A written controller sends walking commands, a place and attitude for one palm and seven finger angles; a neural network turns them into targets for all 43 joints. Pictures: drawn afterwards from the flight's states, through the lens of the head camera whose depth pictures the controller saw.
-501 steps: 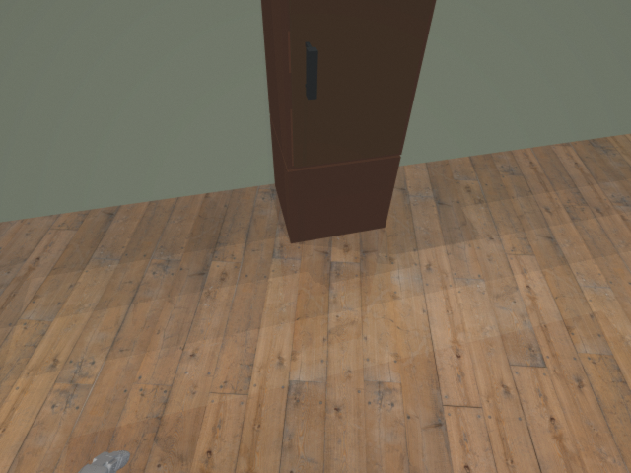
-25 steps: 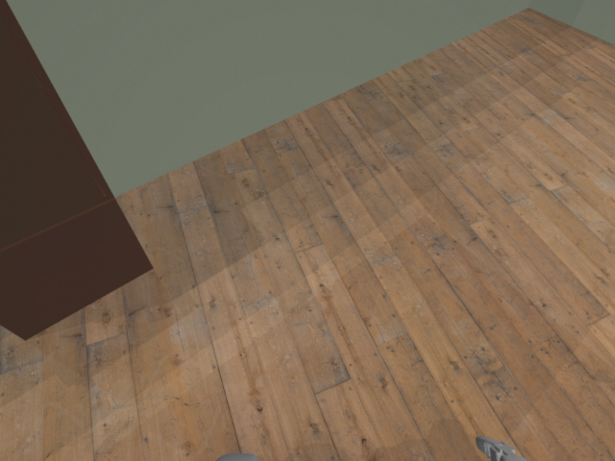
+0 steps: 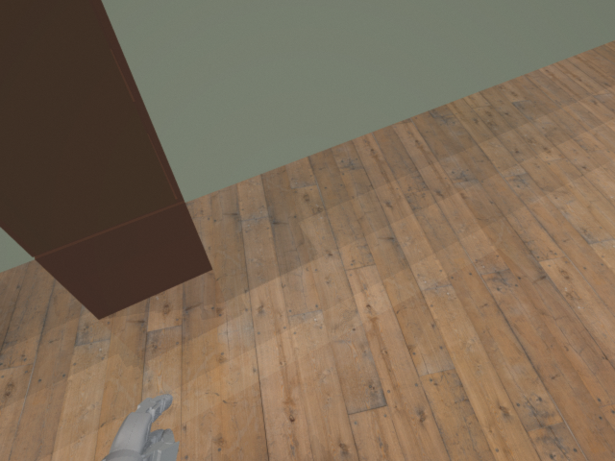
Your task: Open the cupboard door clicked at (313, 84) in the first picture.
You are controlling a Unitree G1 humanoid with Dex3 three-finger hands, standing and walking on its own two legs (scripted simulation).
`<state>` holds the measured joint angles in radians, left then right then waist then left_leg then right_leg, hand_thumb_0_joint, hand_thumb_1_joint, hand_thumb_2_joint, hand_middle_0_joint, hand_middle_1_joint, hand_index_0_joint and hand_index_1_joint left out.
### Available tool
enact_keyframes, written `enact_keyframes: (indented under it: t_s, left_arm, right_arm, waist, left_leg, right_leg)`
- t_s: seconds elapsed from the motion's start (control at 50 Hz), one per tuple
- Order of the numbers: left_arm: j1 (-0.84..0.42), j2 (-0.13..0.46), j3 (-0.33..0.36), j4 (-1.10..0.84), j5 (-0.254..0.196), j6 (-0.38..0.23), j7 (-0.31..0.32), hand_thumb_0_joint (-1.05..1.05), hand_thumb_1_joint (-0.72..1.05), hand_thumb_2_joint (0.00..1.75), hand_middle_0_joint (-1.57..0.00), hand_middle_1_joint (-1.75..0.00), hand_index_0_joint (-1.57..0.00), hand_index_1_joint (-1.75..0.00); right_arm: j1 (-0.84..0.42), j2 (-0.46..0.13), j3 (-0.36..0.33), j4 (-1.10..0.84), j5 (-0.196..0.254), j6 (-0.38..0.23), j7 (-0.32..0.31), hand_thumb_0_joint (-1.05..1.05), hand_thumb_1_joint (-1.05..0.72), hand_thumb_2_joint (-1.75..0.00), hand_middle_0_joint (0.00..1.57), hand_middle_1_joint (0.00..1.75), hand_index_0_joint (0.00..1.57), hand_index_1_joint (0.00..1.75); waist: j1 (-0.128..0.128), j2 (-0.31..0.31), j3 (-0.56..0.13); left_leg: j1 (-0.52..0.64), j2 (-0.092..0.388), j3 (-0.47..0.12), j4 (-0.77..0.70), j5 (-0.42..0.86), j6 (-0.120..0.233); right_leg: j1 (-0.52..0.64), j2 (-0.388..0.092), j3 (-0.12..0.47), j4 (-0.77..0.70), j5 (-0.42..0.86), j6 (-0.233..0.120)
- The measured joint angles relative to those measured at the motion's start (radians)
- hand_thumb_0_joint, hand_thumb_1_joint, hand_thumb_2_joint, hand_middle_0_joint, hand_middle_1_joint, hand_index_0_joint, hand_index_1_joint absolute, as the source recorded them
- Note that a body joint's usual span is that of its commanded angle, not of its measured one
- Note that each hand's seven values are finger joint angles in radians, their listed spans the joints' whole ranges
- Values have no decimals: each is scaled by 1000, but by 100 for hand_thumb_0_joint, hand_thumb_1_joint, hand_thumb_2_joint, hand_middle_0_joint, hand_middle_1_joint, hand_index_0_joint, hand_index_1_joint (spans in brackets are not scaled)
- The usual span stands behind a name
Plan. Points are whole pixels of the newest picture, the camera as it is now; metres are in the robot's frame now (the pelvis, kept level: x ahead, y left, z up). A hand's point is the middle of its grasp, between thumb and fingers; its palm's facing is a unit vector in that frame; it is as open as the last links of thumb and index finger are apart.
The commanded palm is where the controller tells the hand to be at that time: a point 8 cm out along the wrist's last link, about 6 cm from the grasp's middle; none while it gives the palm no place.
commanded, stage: turn to face it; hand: left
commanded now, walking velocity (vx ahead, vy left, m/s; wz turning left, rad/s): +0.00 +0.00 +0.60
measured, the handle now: out of the picture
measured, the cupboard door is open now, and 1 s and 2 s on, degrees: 0 0 0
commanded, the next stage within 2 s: take the last steps up to it in 0.76 s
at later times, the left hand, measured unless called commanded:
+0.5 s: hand out of the picture -0.08 +0.23 -0.18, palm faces +0.36 -0.90 -0.25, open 7.4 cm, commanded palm none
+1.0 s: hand out of the picture -0.04 +0.23 -0.15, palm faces +0.44 -0.87 -0.23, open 7.4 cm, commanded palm none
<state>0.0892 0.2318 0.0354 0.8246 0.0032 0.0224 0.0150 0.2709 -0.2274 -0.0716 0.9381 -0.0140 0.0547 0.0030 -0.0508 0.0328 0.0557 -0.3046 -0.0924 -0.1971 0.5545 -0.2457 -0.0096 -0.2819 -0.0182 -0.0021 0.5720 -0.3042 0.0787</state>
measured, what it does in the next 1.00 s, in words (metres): steps on the spot, turning left: left foot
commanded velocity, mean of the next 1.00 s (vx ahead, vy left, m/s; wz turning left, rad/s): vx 0.05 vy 0.01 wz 0.36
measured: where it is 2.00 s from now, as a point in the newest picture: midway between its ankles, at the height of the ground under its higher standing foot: outside the picture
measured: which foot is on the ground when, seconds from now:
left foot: down 0.00-0.00, up 0.02-0.48, down 0.50-1.00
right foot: down 0.00-0.50, up 0.52-1.00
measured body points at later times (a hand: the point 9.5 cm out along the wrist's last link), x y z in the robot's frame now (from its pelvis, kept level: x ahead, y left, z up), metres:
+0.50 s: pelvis -0.03 +0.02 -0.01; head +0.00 +0.05 +0.44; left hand -0.10 +0.27 -0.16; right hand +0.16 -0.20 -0.13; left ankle -0.07 +0.12 -0.74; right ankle +0.01 -0.12 -0.73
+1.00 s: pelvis -0.04 +0.02 +0.01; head -0.03 +0.02 +0.46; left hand -0.06 +0.28 -0.13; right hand +0.09 -0.18 -0.15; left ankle -0.07 +0.12 -0.73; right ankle +0.01 -0.09 -0.71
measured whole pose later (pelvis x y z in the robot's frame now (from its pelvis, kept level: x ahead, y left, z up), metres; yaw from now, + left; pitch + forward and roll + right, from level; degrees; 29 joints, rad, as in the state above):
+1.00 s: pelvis -0.04 +0.02 +0.01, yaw +26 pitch -1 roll +0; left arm 0.18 0.19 0.03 0.96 0.02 0.03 0.01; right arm 0.27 -0.19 -0.05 1.01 -0.02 0.03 -0.01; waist -0.02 0.02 0.02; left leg -0.22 -0.04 -0.04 0.48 -0.24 0.04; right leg -0.26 -0.04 -0.06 0.66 -0.40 0.07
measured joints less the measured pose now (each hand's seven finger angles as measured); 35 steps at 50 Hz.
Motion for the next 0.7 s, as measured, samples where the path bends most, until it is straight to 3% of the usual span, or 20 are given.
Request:
enact_keyframes:
  t_s: [0.02,0.06,0.14,0.22,0.3,0.42,0.48,0.5,0.52,0.56,0.62,0.7]
  left_arm:
    - [1,-9,-2,1,4,-9,3,1,91,89,-20,-30,-20,-29]
    - [15,-25,-16,2,10,-12,4,1,91,89,-20,-30,-20,-29]
    - [66,-52,-24,18,12,-2,5,1,90,89,-20,-30,-21,-29]
    - [103,-60,-23,38,14,-5,4,1,90,89,-20,-30,-21,-30]
    - [135,-60,-19,55,20,-8,5,1,90,89,-20,-30,-21,-30]
    - [177,-30,-4,87,31,-4,1,1,90,89,-20,-30,-21,-30]
    - [200,-2,9,104,28,4,0,1,90,89,-20,-30,-21,-30]
    - [207,9,15,111,22,10,-1,1,90,89,-20,-30,-21,-30]
    - [205,23,21,122,19,22,2,1,90,89,-20,-30,-21,-29]
    - [203,40,27,143,19,47,8,1,90,89,-20,-30,-20,-29]
    - [187,49,31,164,18,55,5,1,91,89,-20,-30,-20,-29]
    - [156,44,25,155,16,38,-2,1,91,89,-19,-30,-20,-29]
  right_arm:
    - [0,-8,-6,6,5,3,-1,0,-91,-90,20,30,20,30]
    - [5,-22,-19,13,3,14,-2,0,-91,-90,20,30,20,30]
    - [16,-49,-36,24,-6,30,12,0,-91,-90,20,30,20,30]
    - [18,-58,-39,30,-6,36,21,0,-91,-90,19,30,20,30]
    - [-3,-56,-34,39,-5,46,23,0,-91,-90,19,30,20,30]
    - [-77,-43,-17,25,5,33,20,0,-91,-90,19,30,20,30]
    - [-110,-36,-5,-1,8,7,18,0,-91,-90,19,30,20,30]
    - [-119,-33,-3,-9,7,-6,18,0,-91,-90,19,30,20,30]
    - [-132,-23,1,-13,7,-16,15,0,-91,-90,19,30,20,30]
    - [-146,-5,14,-20,4,-28,10,0,-91,-90,19,30,20,30]
    - [-146,17,29,-25,0,-36,-5,0,-91,-90,20,30,20,30]
    - [-138,38,44,-16,4,-42,-14,0,-91,-90,20,30,20,30]
  waist:
    - [1,14,5]
    - [-6,27,7]
    - [-7,32,-7]
    - [-3,21,-7]
    - [19,2,1]
    - [62,-34,23]
    - [78,-53,22]
    - [81,-61,19]
    - [86,-78,23]
    - [95,-88,22]
    - [91,-77,10]
    - [87,-65,9]
  left_leg:
    - [-24,2,-1,58,-56,-6]
    - [-95,-1,36,259,-191,-20]
    - [-190,39,122,578,-157,-41]
    - [-206,93,145,663,-89,-64]
    - [-172,127,162,589,-111,-76]
    - [-69,135,230,313,-194,-64]
    - [19,121,267,98,-105,-46]
    - [32,114,268,55,-51,-21]
    - [24,102,270,74,-60,8]
    - [29,98,267,85,-97,46]
    - [60,98,243,21,-75,56]
    - [103,87,216,-71,-16,68]
  right_leg:
    - [7,6,-12,-13,23,-42]
    - [15,-7,-43,0,16,-87]
    - [62,-45,-89,-51,25,-94]
    - [89,-73,-141,-79,35,-92]
    - [93,-100,-189,-78,31,-86]
    - [68,-147,-248,-31,12,-58]
    - [38,-176,-272,40,-21,-29]
    - [14,-187,-265,91,-39,-21]
    - [-18,-188,-220,165,-121,-10]
    - [-81,-154,-139,330,-227,-5]
    - [-148,-113,-85,494,-191,4]
    - [-185,-92,-52,549,-111,18]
